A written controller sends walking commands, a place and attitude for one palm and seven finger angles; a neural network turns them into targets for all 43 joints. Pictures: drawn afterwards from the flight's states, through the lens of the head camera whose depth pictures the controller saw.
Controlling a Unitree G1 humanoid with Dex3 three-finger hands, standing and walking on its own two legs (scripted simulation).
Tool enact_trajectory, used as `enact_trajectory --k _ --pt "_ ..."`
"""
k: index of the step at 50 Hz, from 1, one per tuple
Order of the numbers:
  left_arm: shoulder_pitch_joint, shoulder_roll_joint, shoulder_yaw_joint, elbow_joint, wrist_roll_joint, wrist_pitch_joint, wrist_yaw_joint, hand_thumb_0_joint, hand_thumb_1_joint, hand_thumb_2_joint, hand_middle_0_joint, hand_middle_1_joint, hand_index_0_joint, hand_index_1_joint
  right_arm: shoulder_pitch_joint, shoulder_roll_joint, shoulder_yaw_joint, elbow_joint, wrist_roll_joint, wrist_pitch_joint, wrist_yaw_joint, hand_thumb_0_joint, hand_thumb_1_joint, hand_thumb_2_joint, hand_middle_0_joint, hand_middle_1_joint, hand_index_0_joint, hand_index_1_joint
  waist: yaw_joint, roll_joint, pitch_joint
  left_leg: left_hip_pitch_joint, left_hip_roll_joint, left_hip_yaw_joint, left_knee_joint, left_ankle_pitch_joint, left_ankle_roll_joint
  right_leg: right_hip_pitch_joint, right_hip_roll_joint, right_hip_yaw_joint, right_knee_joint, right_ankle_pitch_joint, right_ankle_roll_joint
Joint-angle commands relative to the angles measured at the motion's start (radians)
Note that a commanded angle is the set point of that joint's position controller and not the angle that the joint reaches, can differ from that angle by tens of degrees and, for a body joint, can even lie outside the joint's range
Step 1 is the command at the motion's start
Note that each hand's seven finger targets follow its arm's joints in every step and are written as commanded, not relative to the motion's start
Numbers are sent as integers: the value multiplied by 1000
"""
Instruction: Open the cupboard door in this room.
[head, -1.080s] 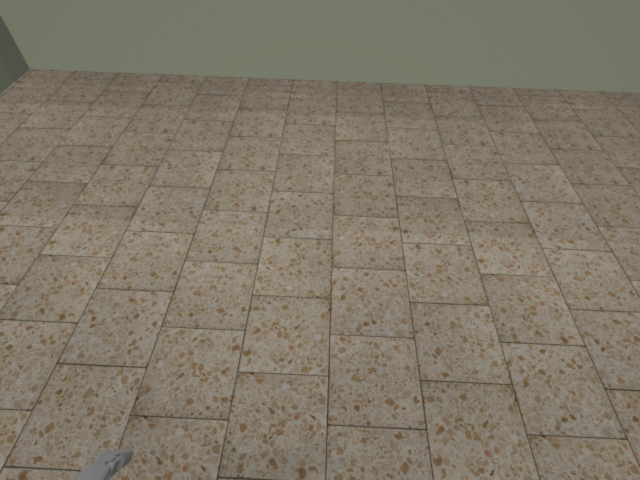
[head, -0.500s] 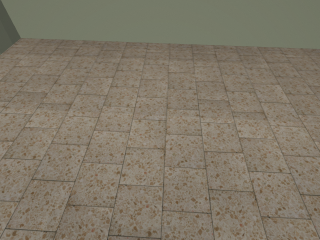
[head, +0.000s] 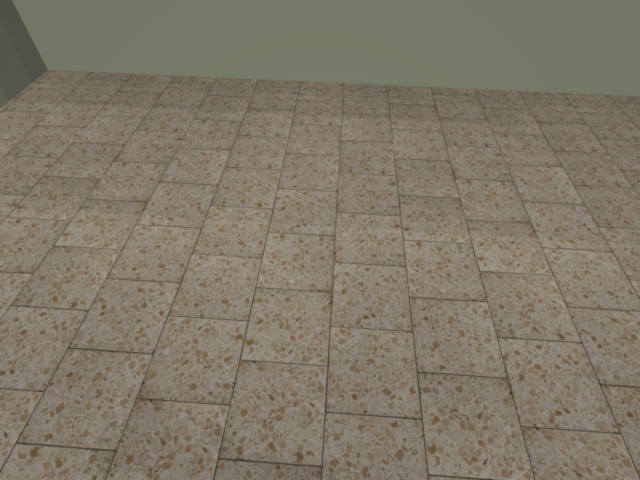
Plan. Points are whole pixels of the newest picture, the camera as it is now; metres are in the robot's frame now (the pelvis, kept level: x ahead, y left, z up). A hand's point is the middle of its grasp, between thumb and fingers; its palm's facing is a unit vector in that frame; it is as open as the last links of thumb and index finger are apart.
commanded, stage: turn or walk to find it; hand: left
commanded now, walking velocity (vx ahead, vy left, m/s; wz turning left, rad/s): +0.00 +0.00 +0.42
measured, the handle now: out of the picture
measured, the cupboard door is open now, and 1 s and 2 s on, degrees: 0 0 0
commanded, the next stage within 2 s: stand and wait in 1.74 s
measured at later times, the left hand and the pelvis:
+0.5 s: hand out of the picture +0.03 +0.22 -0.16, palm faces +0.17 -0.95 -0.26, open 7.4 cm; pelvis -0.03 +0.01 +0.00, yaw +11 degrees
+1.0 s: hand out of the picture -0.14 +0.17 -0.18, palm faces +0.46 -0.86 -0.23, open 7.4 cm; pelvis -0.07 -0.02 -0.01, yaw +26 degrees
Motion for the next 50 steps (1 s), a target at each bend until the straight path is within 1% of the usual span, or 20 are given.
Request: enact_trajectory --k 1,6,8,9,10,11,12,16,21,26,27,28,29,30,32,34,36,46,49,50 --pt "44 138 41 -73 1 0 22 0 900 900 -200 -300 -200 -300 11 -78 -21 -81 -1 3 -8 0 -900 -900 200 300 200 300 19 -77 -40 -101 55 -40 56 71 27 12 -201 141 -88 4 -23" --pt "35 148 56 -132 9 3 31 0 900 900 -200 -300 -200 -300 64 -55 -43 -112 4 18 -6 0 -900 -900 200 300 200 300 1 -158 -53 -107 28 10 222 -85 16 -33 -308 150 -59 129 -102" --pt "22 133 58 -151 9 6 33 0 900 900 -200 -300 -200 -300 98 -42 -47 -110 5 14 -3 0 -900 -900 200 300 200 300 -17 -112 -51 -42 54 6 128 16 21 -90 -281 77 24 114 -69" --pt "24 105 56 -163 6 12 30 0 900 900 -200 -300 -200 -300 110 -63 -52 -116 0 10 -1 0 -900 -900 200 300 200 300 -19 13 -47 -22 103 -107 46 117 52 -148 -198 -1 129 14 -17" --pt "15 56 50 -178 0 17 28 0 900 900 -200 -300 -200 -300 127 -115 -64 -124 -10 6 -2 0 -900 -900 200 300 200 300 -31 229 -23 -45 225 -345 -93 181 130 -205 -55 -83 315 -181 48" --pt "-12 53 48 -194 5 14 32 0 900 900 -200 -300 -200 -300 145 -131 -71 -126 -7 1 -10 0 -900 -900 200 300 200 300 -38 288 -4 -41 291 -474 -167 271 210 -256 -19 -26 485 -365 53" --pt "4 55 54 -188 6 17 34 0 900 900 -200 -300 -200 -300 144 -121 -75 -127 -4 -1 -20 0 -900 -900 200 300 200 300 -27 231 -22 -25 292 -476 -163 294 237 -279 -42 43 575 -357 46" --pt "49 9 59 -170 2 12 21 0 900 900 -200 -300 -200 -300 86 -88 -78 -159 -4 -2 -30 0 -900 -900 200 300 200 300 2 139 -80 25 197 -337 -105 253 209 -285 -44 39 577 -257 58" --pt "33 -28 61 -190 -4 11 23 0 900 900 -200 -300 -200 -300 135 -76 -94 -162 -8 10 -30 0 -900 -900 200 300 200 300 -30 151 -102 57 180 -387 -102 241 211 -226 -15 29 404 -271 64" --pt "146 -22 72 -174 -8 7 28 0 900 900 -200 -300 -200 -300 88 -74 -109 -193 -8 25 -17 0 -900 -900 200 300 200 300 13 150 -125 -62 107 -382 -72 138 146 13 22 2 64 -123 52" --pt "189 -3 80 -166 -6 3 31 0 900 900 -200 -300 -200 -300 72 -58 -108 -205 -3 29 -13 0 -900 -900 200 300 200 300 34 116 -122 -167 68 -349 -44 32 105 135 -5 7 -62 -55 44" --pt "222 63 95 -163 7 -2 36 0 900 900 -200 -300 -200 -300 64 -9 -105 -219 4 34 -7 0 -900 -900 200 300 200 300 50 -52 -109 -339 -20 -234 123 -148 43 242 -172 155 -160 -144 -8" --pt "190 144 105 -185 22 -6 39 0 900 900 -200 -300 -200 -300 49 43 -99 -249 0 31 -9 0 -900 -900 200 300 200 300 57 -324 -32 -501 -130 -44 412 -305 -20 178 -431 453 -252 -195 -110" --pt "129 123 93 -212 10 -5 43 0 900 900 -200 -300 -200 -300 16 -22 -112 -245 -12 32 -7 0 -900 -900 200 300 200 300 48 -206 8 -430 -59 -85 571 -315 -3 -21 -460 395 -246 -127 -135" --pt "28 70 88 -233 10 -17 43 0 900 900 -200 -300 -200 -300 51 -4 -115 -208 -9 50 6 0 -900 -900 200 300 200 300 -8 -182 61 -364 -28 -67 710 -217 -3 -128 -351 283 -238 -95 -121" --pt "23 34 74 -231 10 -27 35 0 900 900 -200 -300 -200 -300 99 11 -106 -180 -8 48 12 0 -900 -900 200 300 200 300 -32 -149 64 -369 -20 -21 769 -135 -19 -77 -278 135 -174 73 -108" --pt "74 35 73 -217 11 -30 36 0 900 900 -200 -300 -200 -300 79 24 -101 -179 -2 49 14 0 -900 -900 200 300 200 300 -16 -145 65 -377 -11 5 748 -124 -31 -33 -274 92 -156 147 -106" --pt "241 96 95 -154 24 -21 35 0 900 900 -200 -300 -200 -300 -65 46 -65 -211 10 32 7 0 -900 -900 200 300 200 300 69 -207 -36 -210 1 102 308 -263 -24 147 -339 54 -5 560 -139" --pt "195 102 99 -151 14 -17 33 0 900 900 -200 -300 -200 -300 22 29 -67 -187 10 19 2 0 -900 -900 200 300 200 300 12 -182 -94 -32 -3 120 48 -71 -7 102 -315 -16 98 518 -72" --pt "187 80 95 -158 5 -13 30 0 900 900 -200 -300 -200 -300 75 -13 -75 -176 6 8 2 0 -900 -900 200 300 200 300 -17 -84 -132 119 44 72 -63 107 12 10 -275 -74 223 398 -20"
